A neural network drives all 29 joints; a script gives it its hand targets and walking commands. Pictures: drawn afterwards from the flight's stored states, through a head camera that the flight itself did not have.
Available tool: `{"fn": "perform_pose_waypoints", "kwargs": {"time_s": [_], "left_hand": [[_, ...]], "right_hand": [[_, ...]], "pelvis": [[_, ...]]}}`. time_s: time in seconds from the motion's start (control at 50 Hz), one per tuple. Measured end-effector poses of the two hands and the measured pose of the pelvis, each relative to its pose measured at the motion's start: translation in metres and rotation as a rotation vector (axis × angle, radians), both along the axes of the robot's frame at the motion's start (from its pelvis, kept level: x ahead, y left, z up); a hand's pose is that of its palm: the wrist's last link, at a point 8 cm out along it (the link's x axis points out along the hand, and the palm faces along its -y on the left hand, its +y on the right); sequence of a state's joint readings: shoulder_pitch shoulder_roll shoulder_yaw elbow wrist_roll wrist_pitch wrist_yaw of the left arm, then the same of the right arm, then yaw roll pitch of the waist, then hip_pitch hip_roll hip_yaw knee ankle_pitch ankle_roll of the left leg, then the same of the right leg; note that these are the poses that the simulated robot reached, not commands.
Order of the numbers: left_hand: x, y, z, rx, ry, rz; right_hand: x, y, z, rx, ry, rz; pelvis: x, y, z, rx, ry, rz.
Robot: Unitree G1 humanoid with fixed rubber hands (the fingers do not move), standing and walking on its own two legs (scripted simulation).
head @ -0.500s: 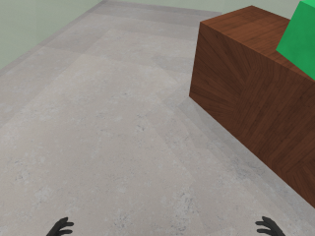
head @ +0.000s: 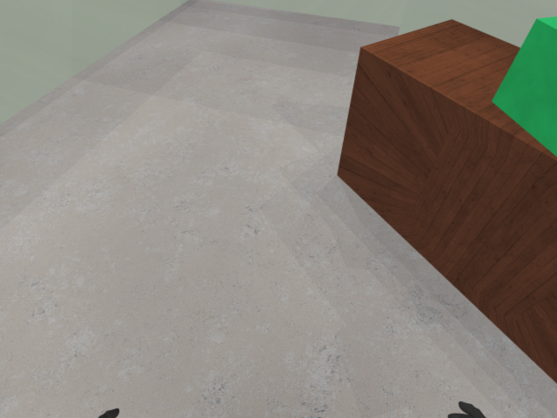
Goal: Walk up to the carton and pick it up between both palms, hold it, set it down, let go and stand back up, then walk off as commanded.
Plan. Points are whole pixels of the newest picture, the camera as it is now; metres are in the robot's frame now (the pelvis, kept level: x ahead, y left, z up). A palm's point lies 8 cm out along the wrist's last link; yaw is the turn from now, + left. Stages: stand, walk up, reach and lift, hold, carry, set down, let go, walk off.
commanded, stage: stand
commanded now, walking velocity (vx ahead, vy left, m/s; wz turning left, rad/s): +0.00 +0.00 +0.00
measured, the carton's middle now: out of the picture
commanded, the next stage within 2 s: walk up in 1.28 s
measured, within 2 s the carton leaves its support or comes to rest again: neither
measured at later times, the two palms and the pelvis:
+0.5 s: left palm out of the picture +0.08 +0.30 -0.11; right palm out of the picture +0.11 -0.28 -0.10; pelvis +0.00 +0.00 +0.01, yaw +0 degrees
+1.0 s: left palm out of the picture +0.08 +0.30 -0.10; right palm out of the picture +0.10 -0.29 -0.10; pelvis +0.00 +0.01 +0.01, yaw +1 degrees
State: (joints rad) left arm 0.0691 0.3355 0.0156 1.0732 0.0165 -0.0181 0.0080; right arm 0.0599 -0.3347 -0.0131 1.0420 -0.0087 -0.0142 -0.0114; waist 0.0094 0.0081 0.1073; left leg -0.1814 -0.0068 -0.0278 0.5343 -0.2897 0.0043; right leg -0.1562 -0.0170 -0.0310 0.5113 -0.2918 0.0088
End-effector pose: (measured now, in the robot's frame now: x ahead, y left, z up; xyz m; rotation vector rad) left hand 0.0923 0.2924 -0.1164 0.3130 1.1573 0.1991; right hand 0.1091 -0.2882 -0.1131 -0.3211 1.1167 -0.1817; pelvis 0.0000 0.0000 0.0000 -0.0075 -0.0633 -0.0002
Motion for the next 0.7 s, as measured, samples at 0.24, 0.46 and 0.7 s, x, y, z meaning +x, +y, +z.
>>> {"fn": "perform_pose_waypoints", "kwargs": {"time_s": [0.24,0.46,0.7], "left_hand": [[-0.008,0.006,0.007,0.005,0.019,0.020],[-0.012,0.005,0.009,-0.004,0.017,0.024],[-0.015,0.006,0.010,-0.001,0.019,0.033]], "right_hand": [[0.003,0.004,0.007,0.007,0.002,-0.003],[0.000,0.005,0.009,0.007,0.008,-0.010],[-0.004,0.004,0.009,0.006,0.013,-0.009]], "pelvis": [[0.002,0.002,0.008,0.001,-0.006,0.005],[0.002,0.004,0.010,0.004,-0.004,0.004],[0.001,0.005,0.011,0.005,-0.006,0.010]]}}
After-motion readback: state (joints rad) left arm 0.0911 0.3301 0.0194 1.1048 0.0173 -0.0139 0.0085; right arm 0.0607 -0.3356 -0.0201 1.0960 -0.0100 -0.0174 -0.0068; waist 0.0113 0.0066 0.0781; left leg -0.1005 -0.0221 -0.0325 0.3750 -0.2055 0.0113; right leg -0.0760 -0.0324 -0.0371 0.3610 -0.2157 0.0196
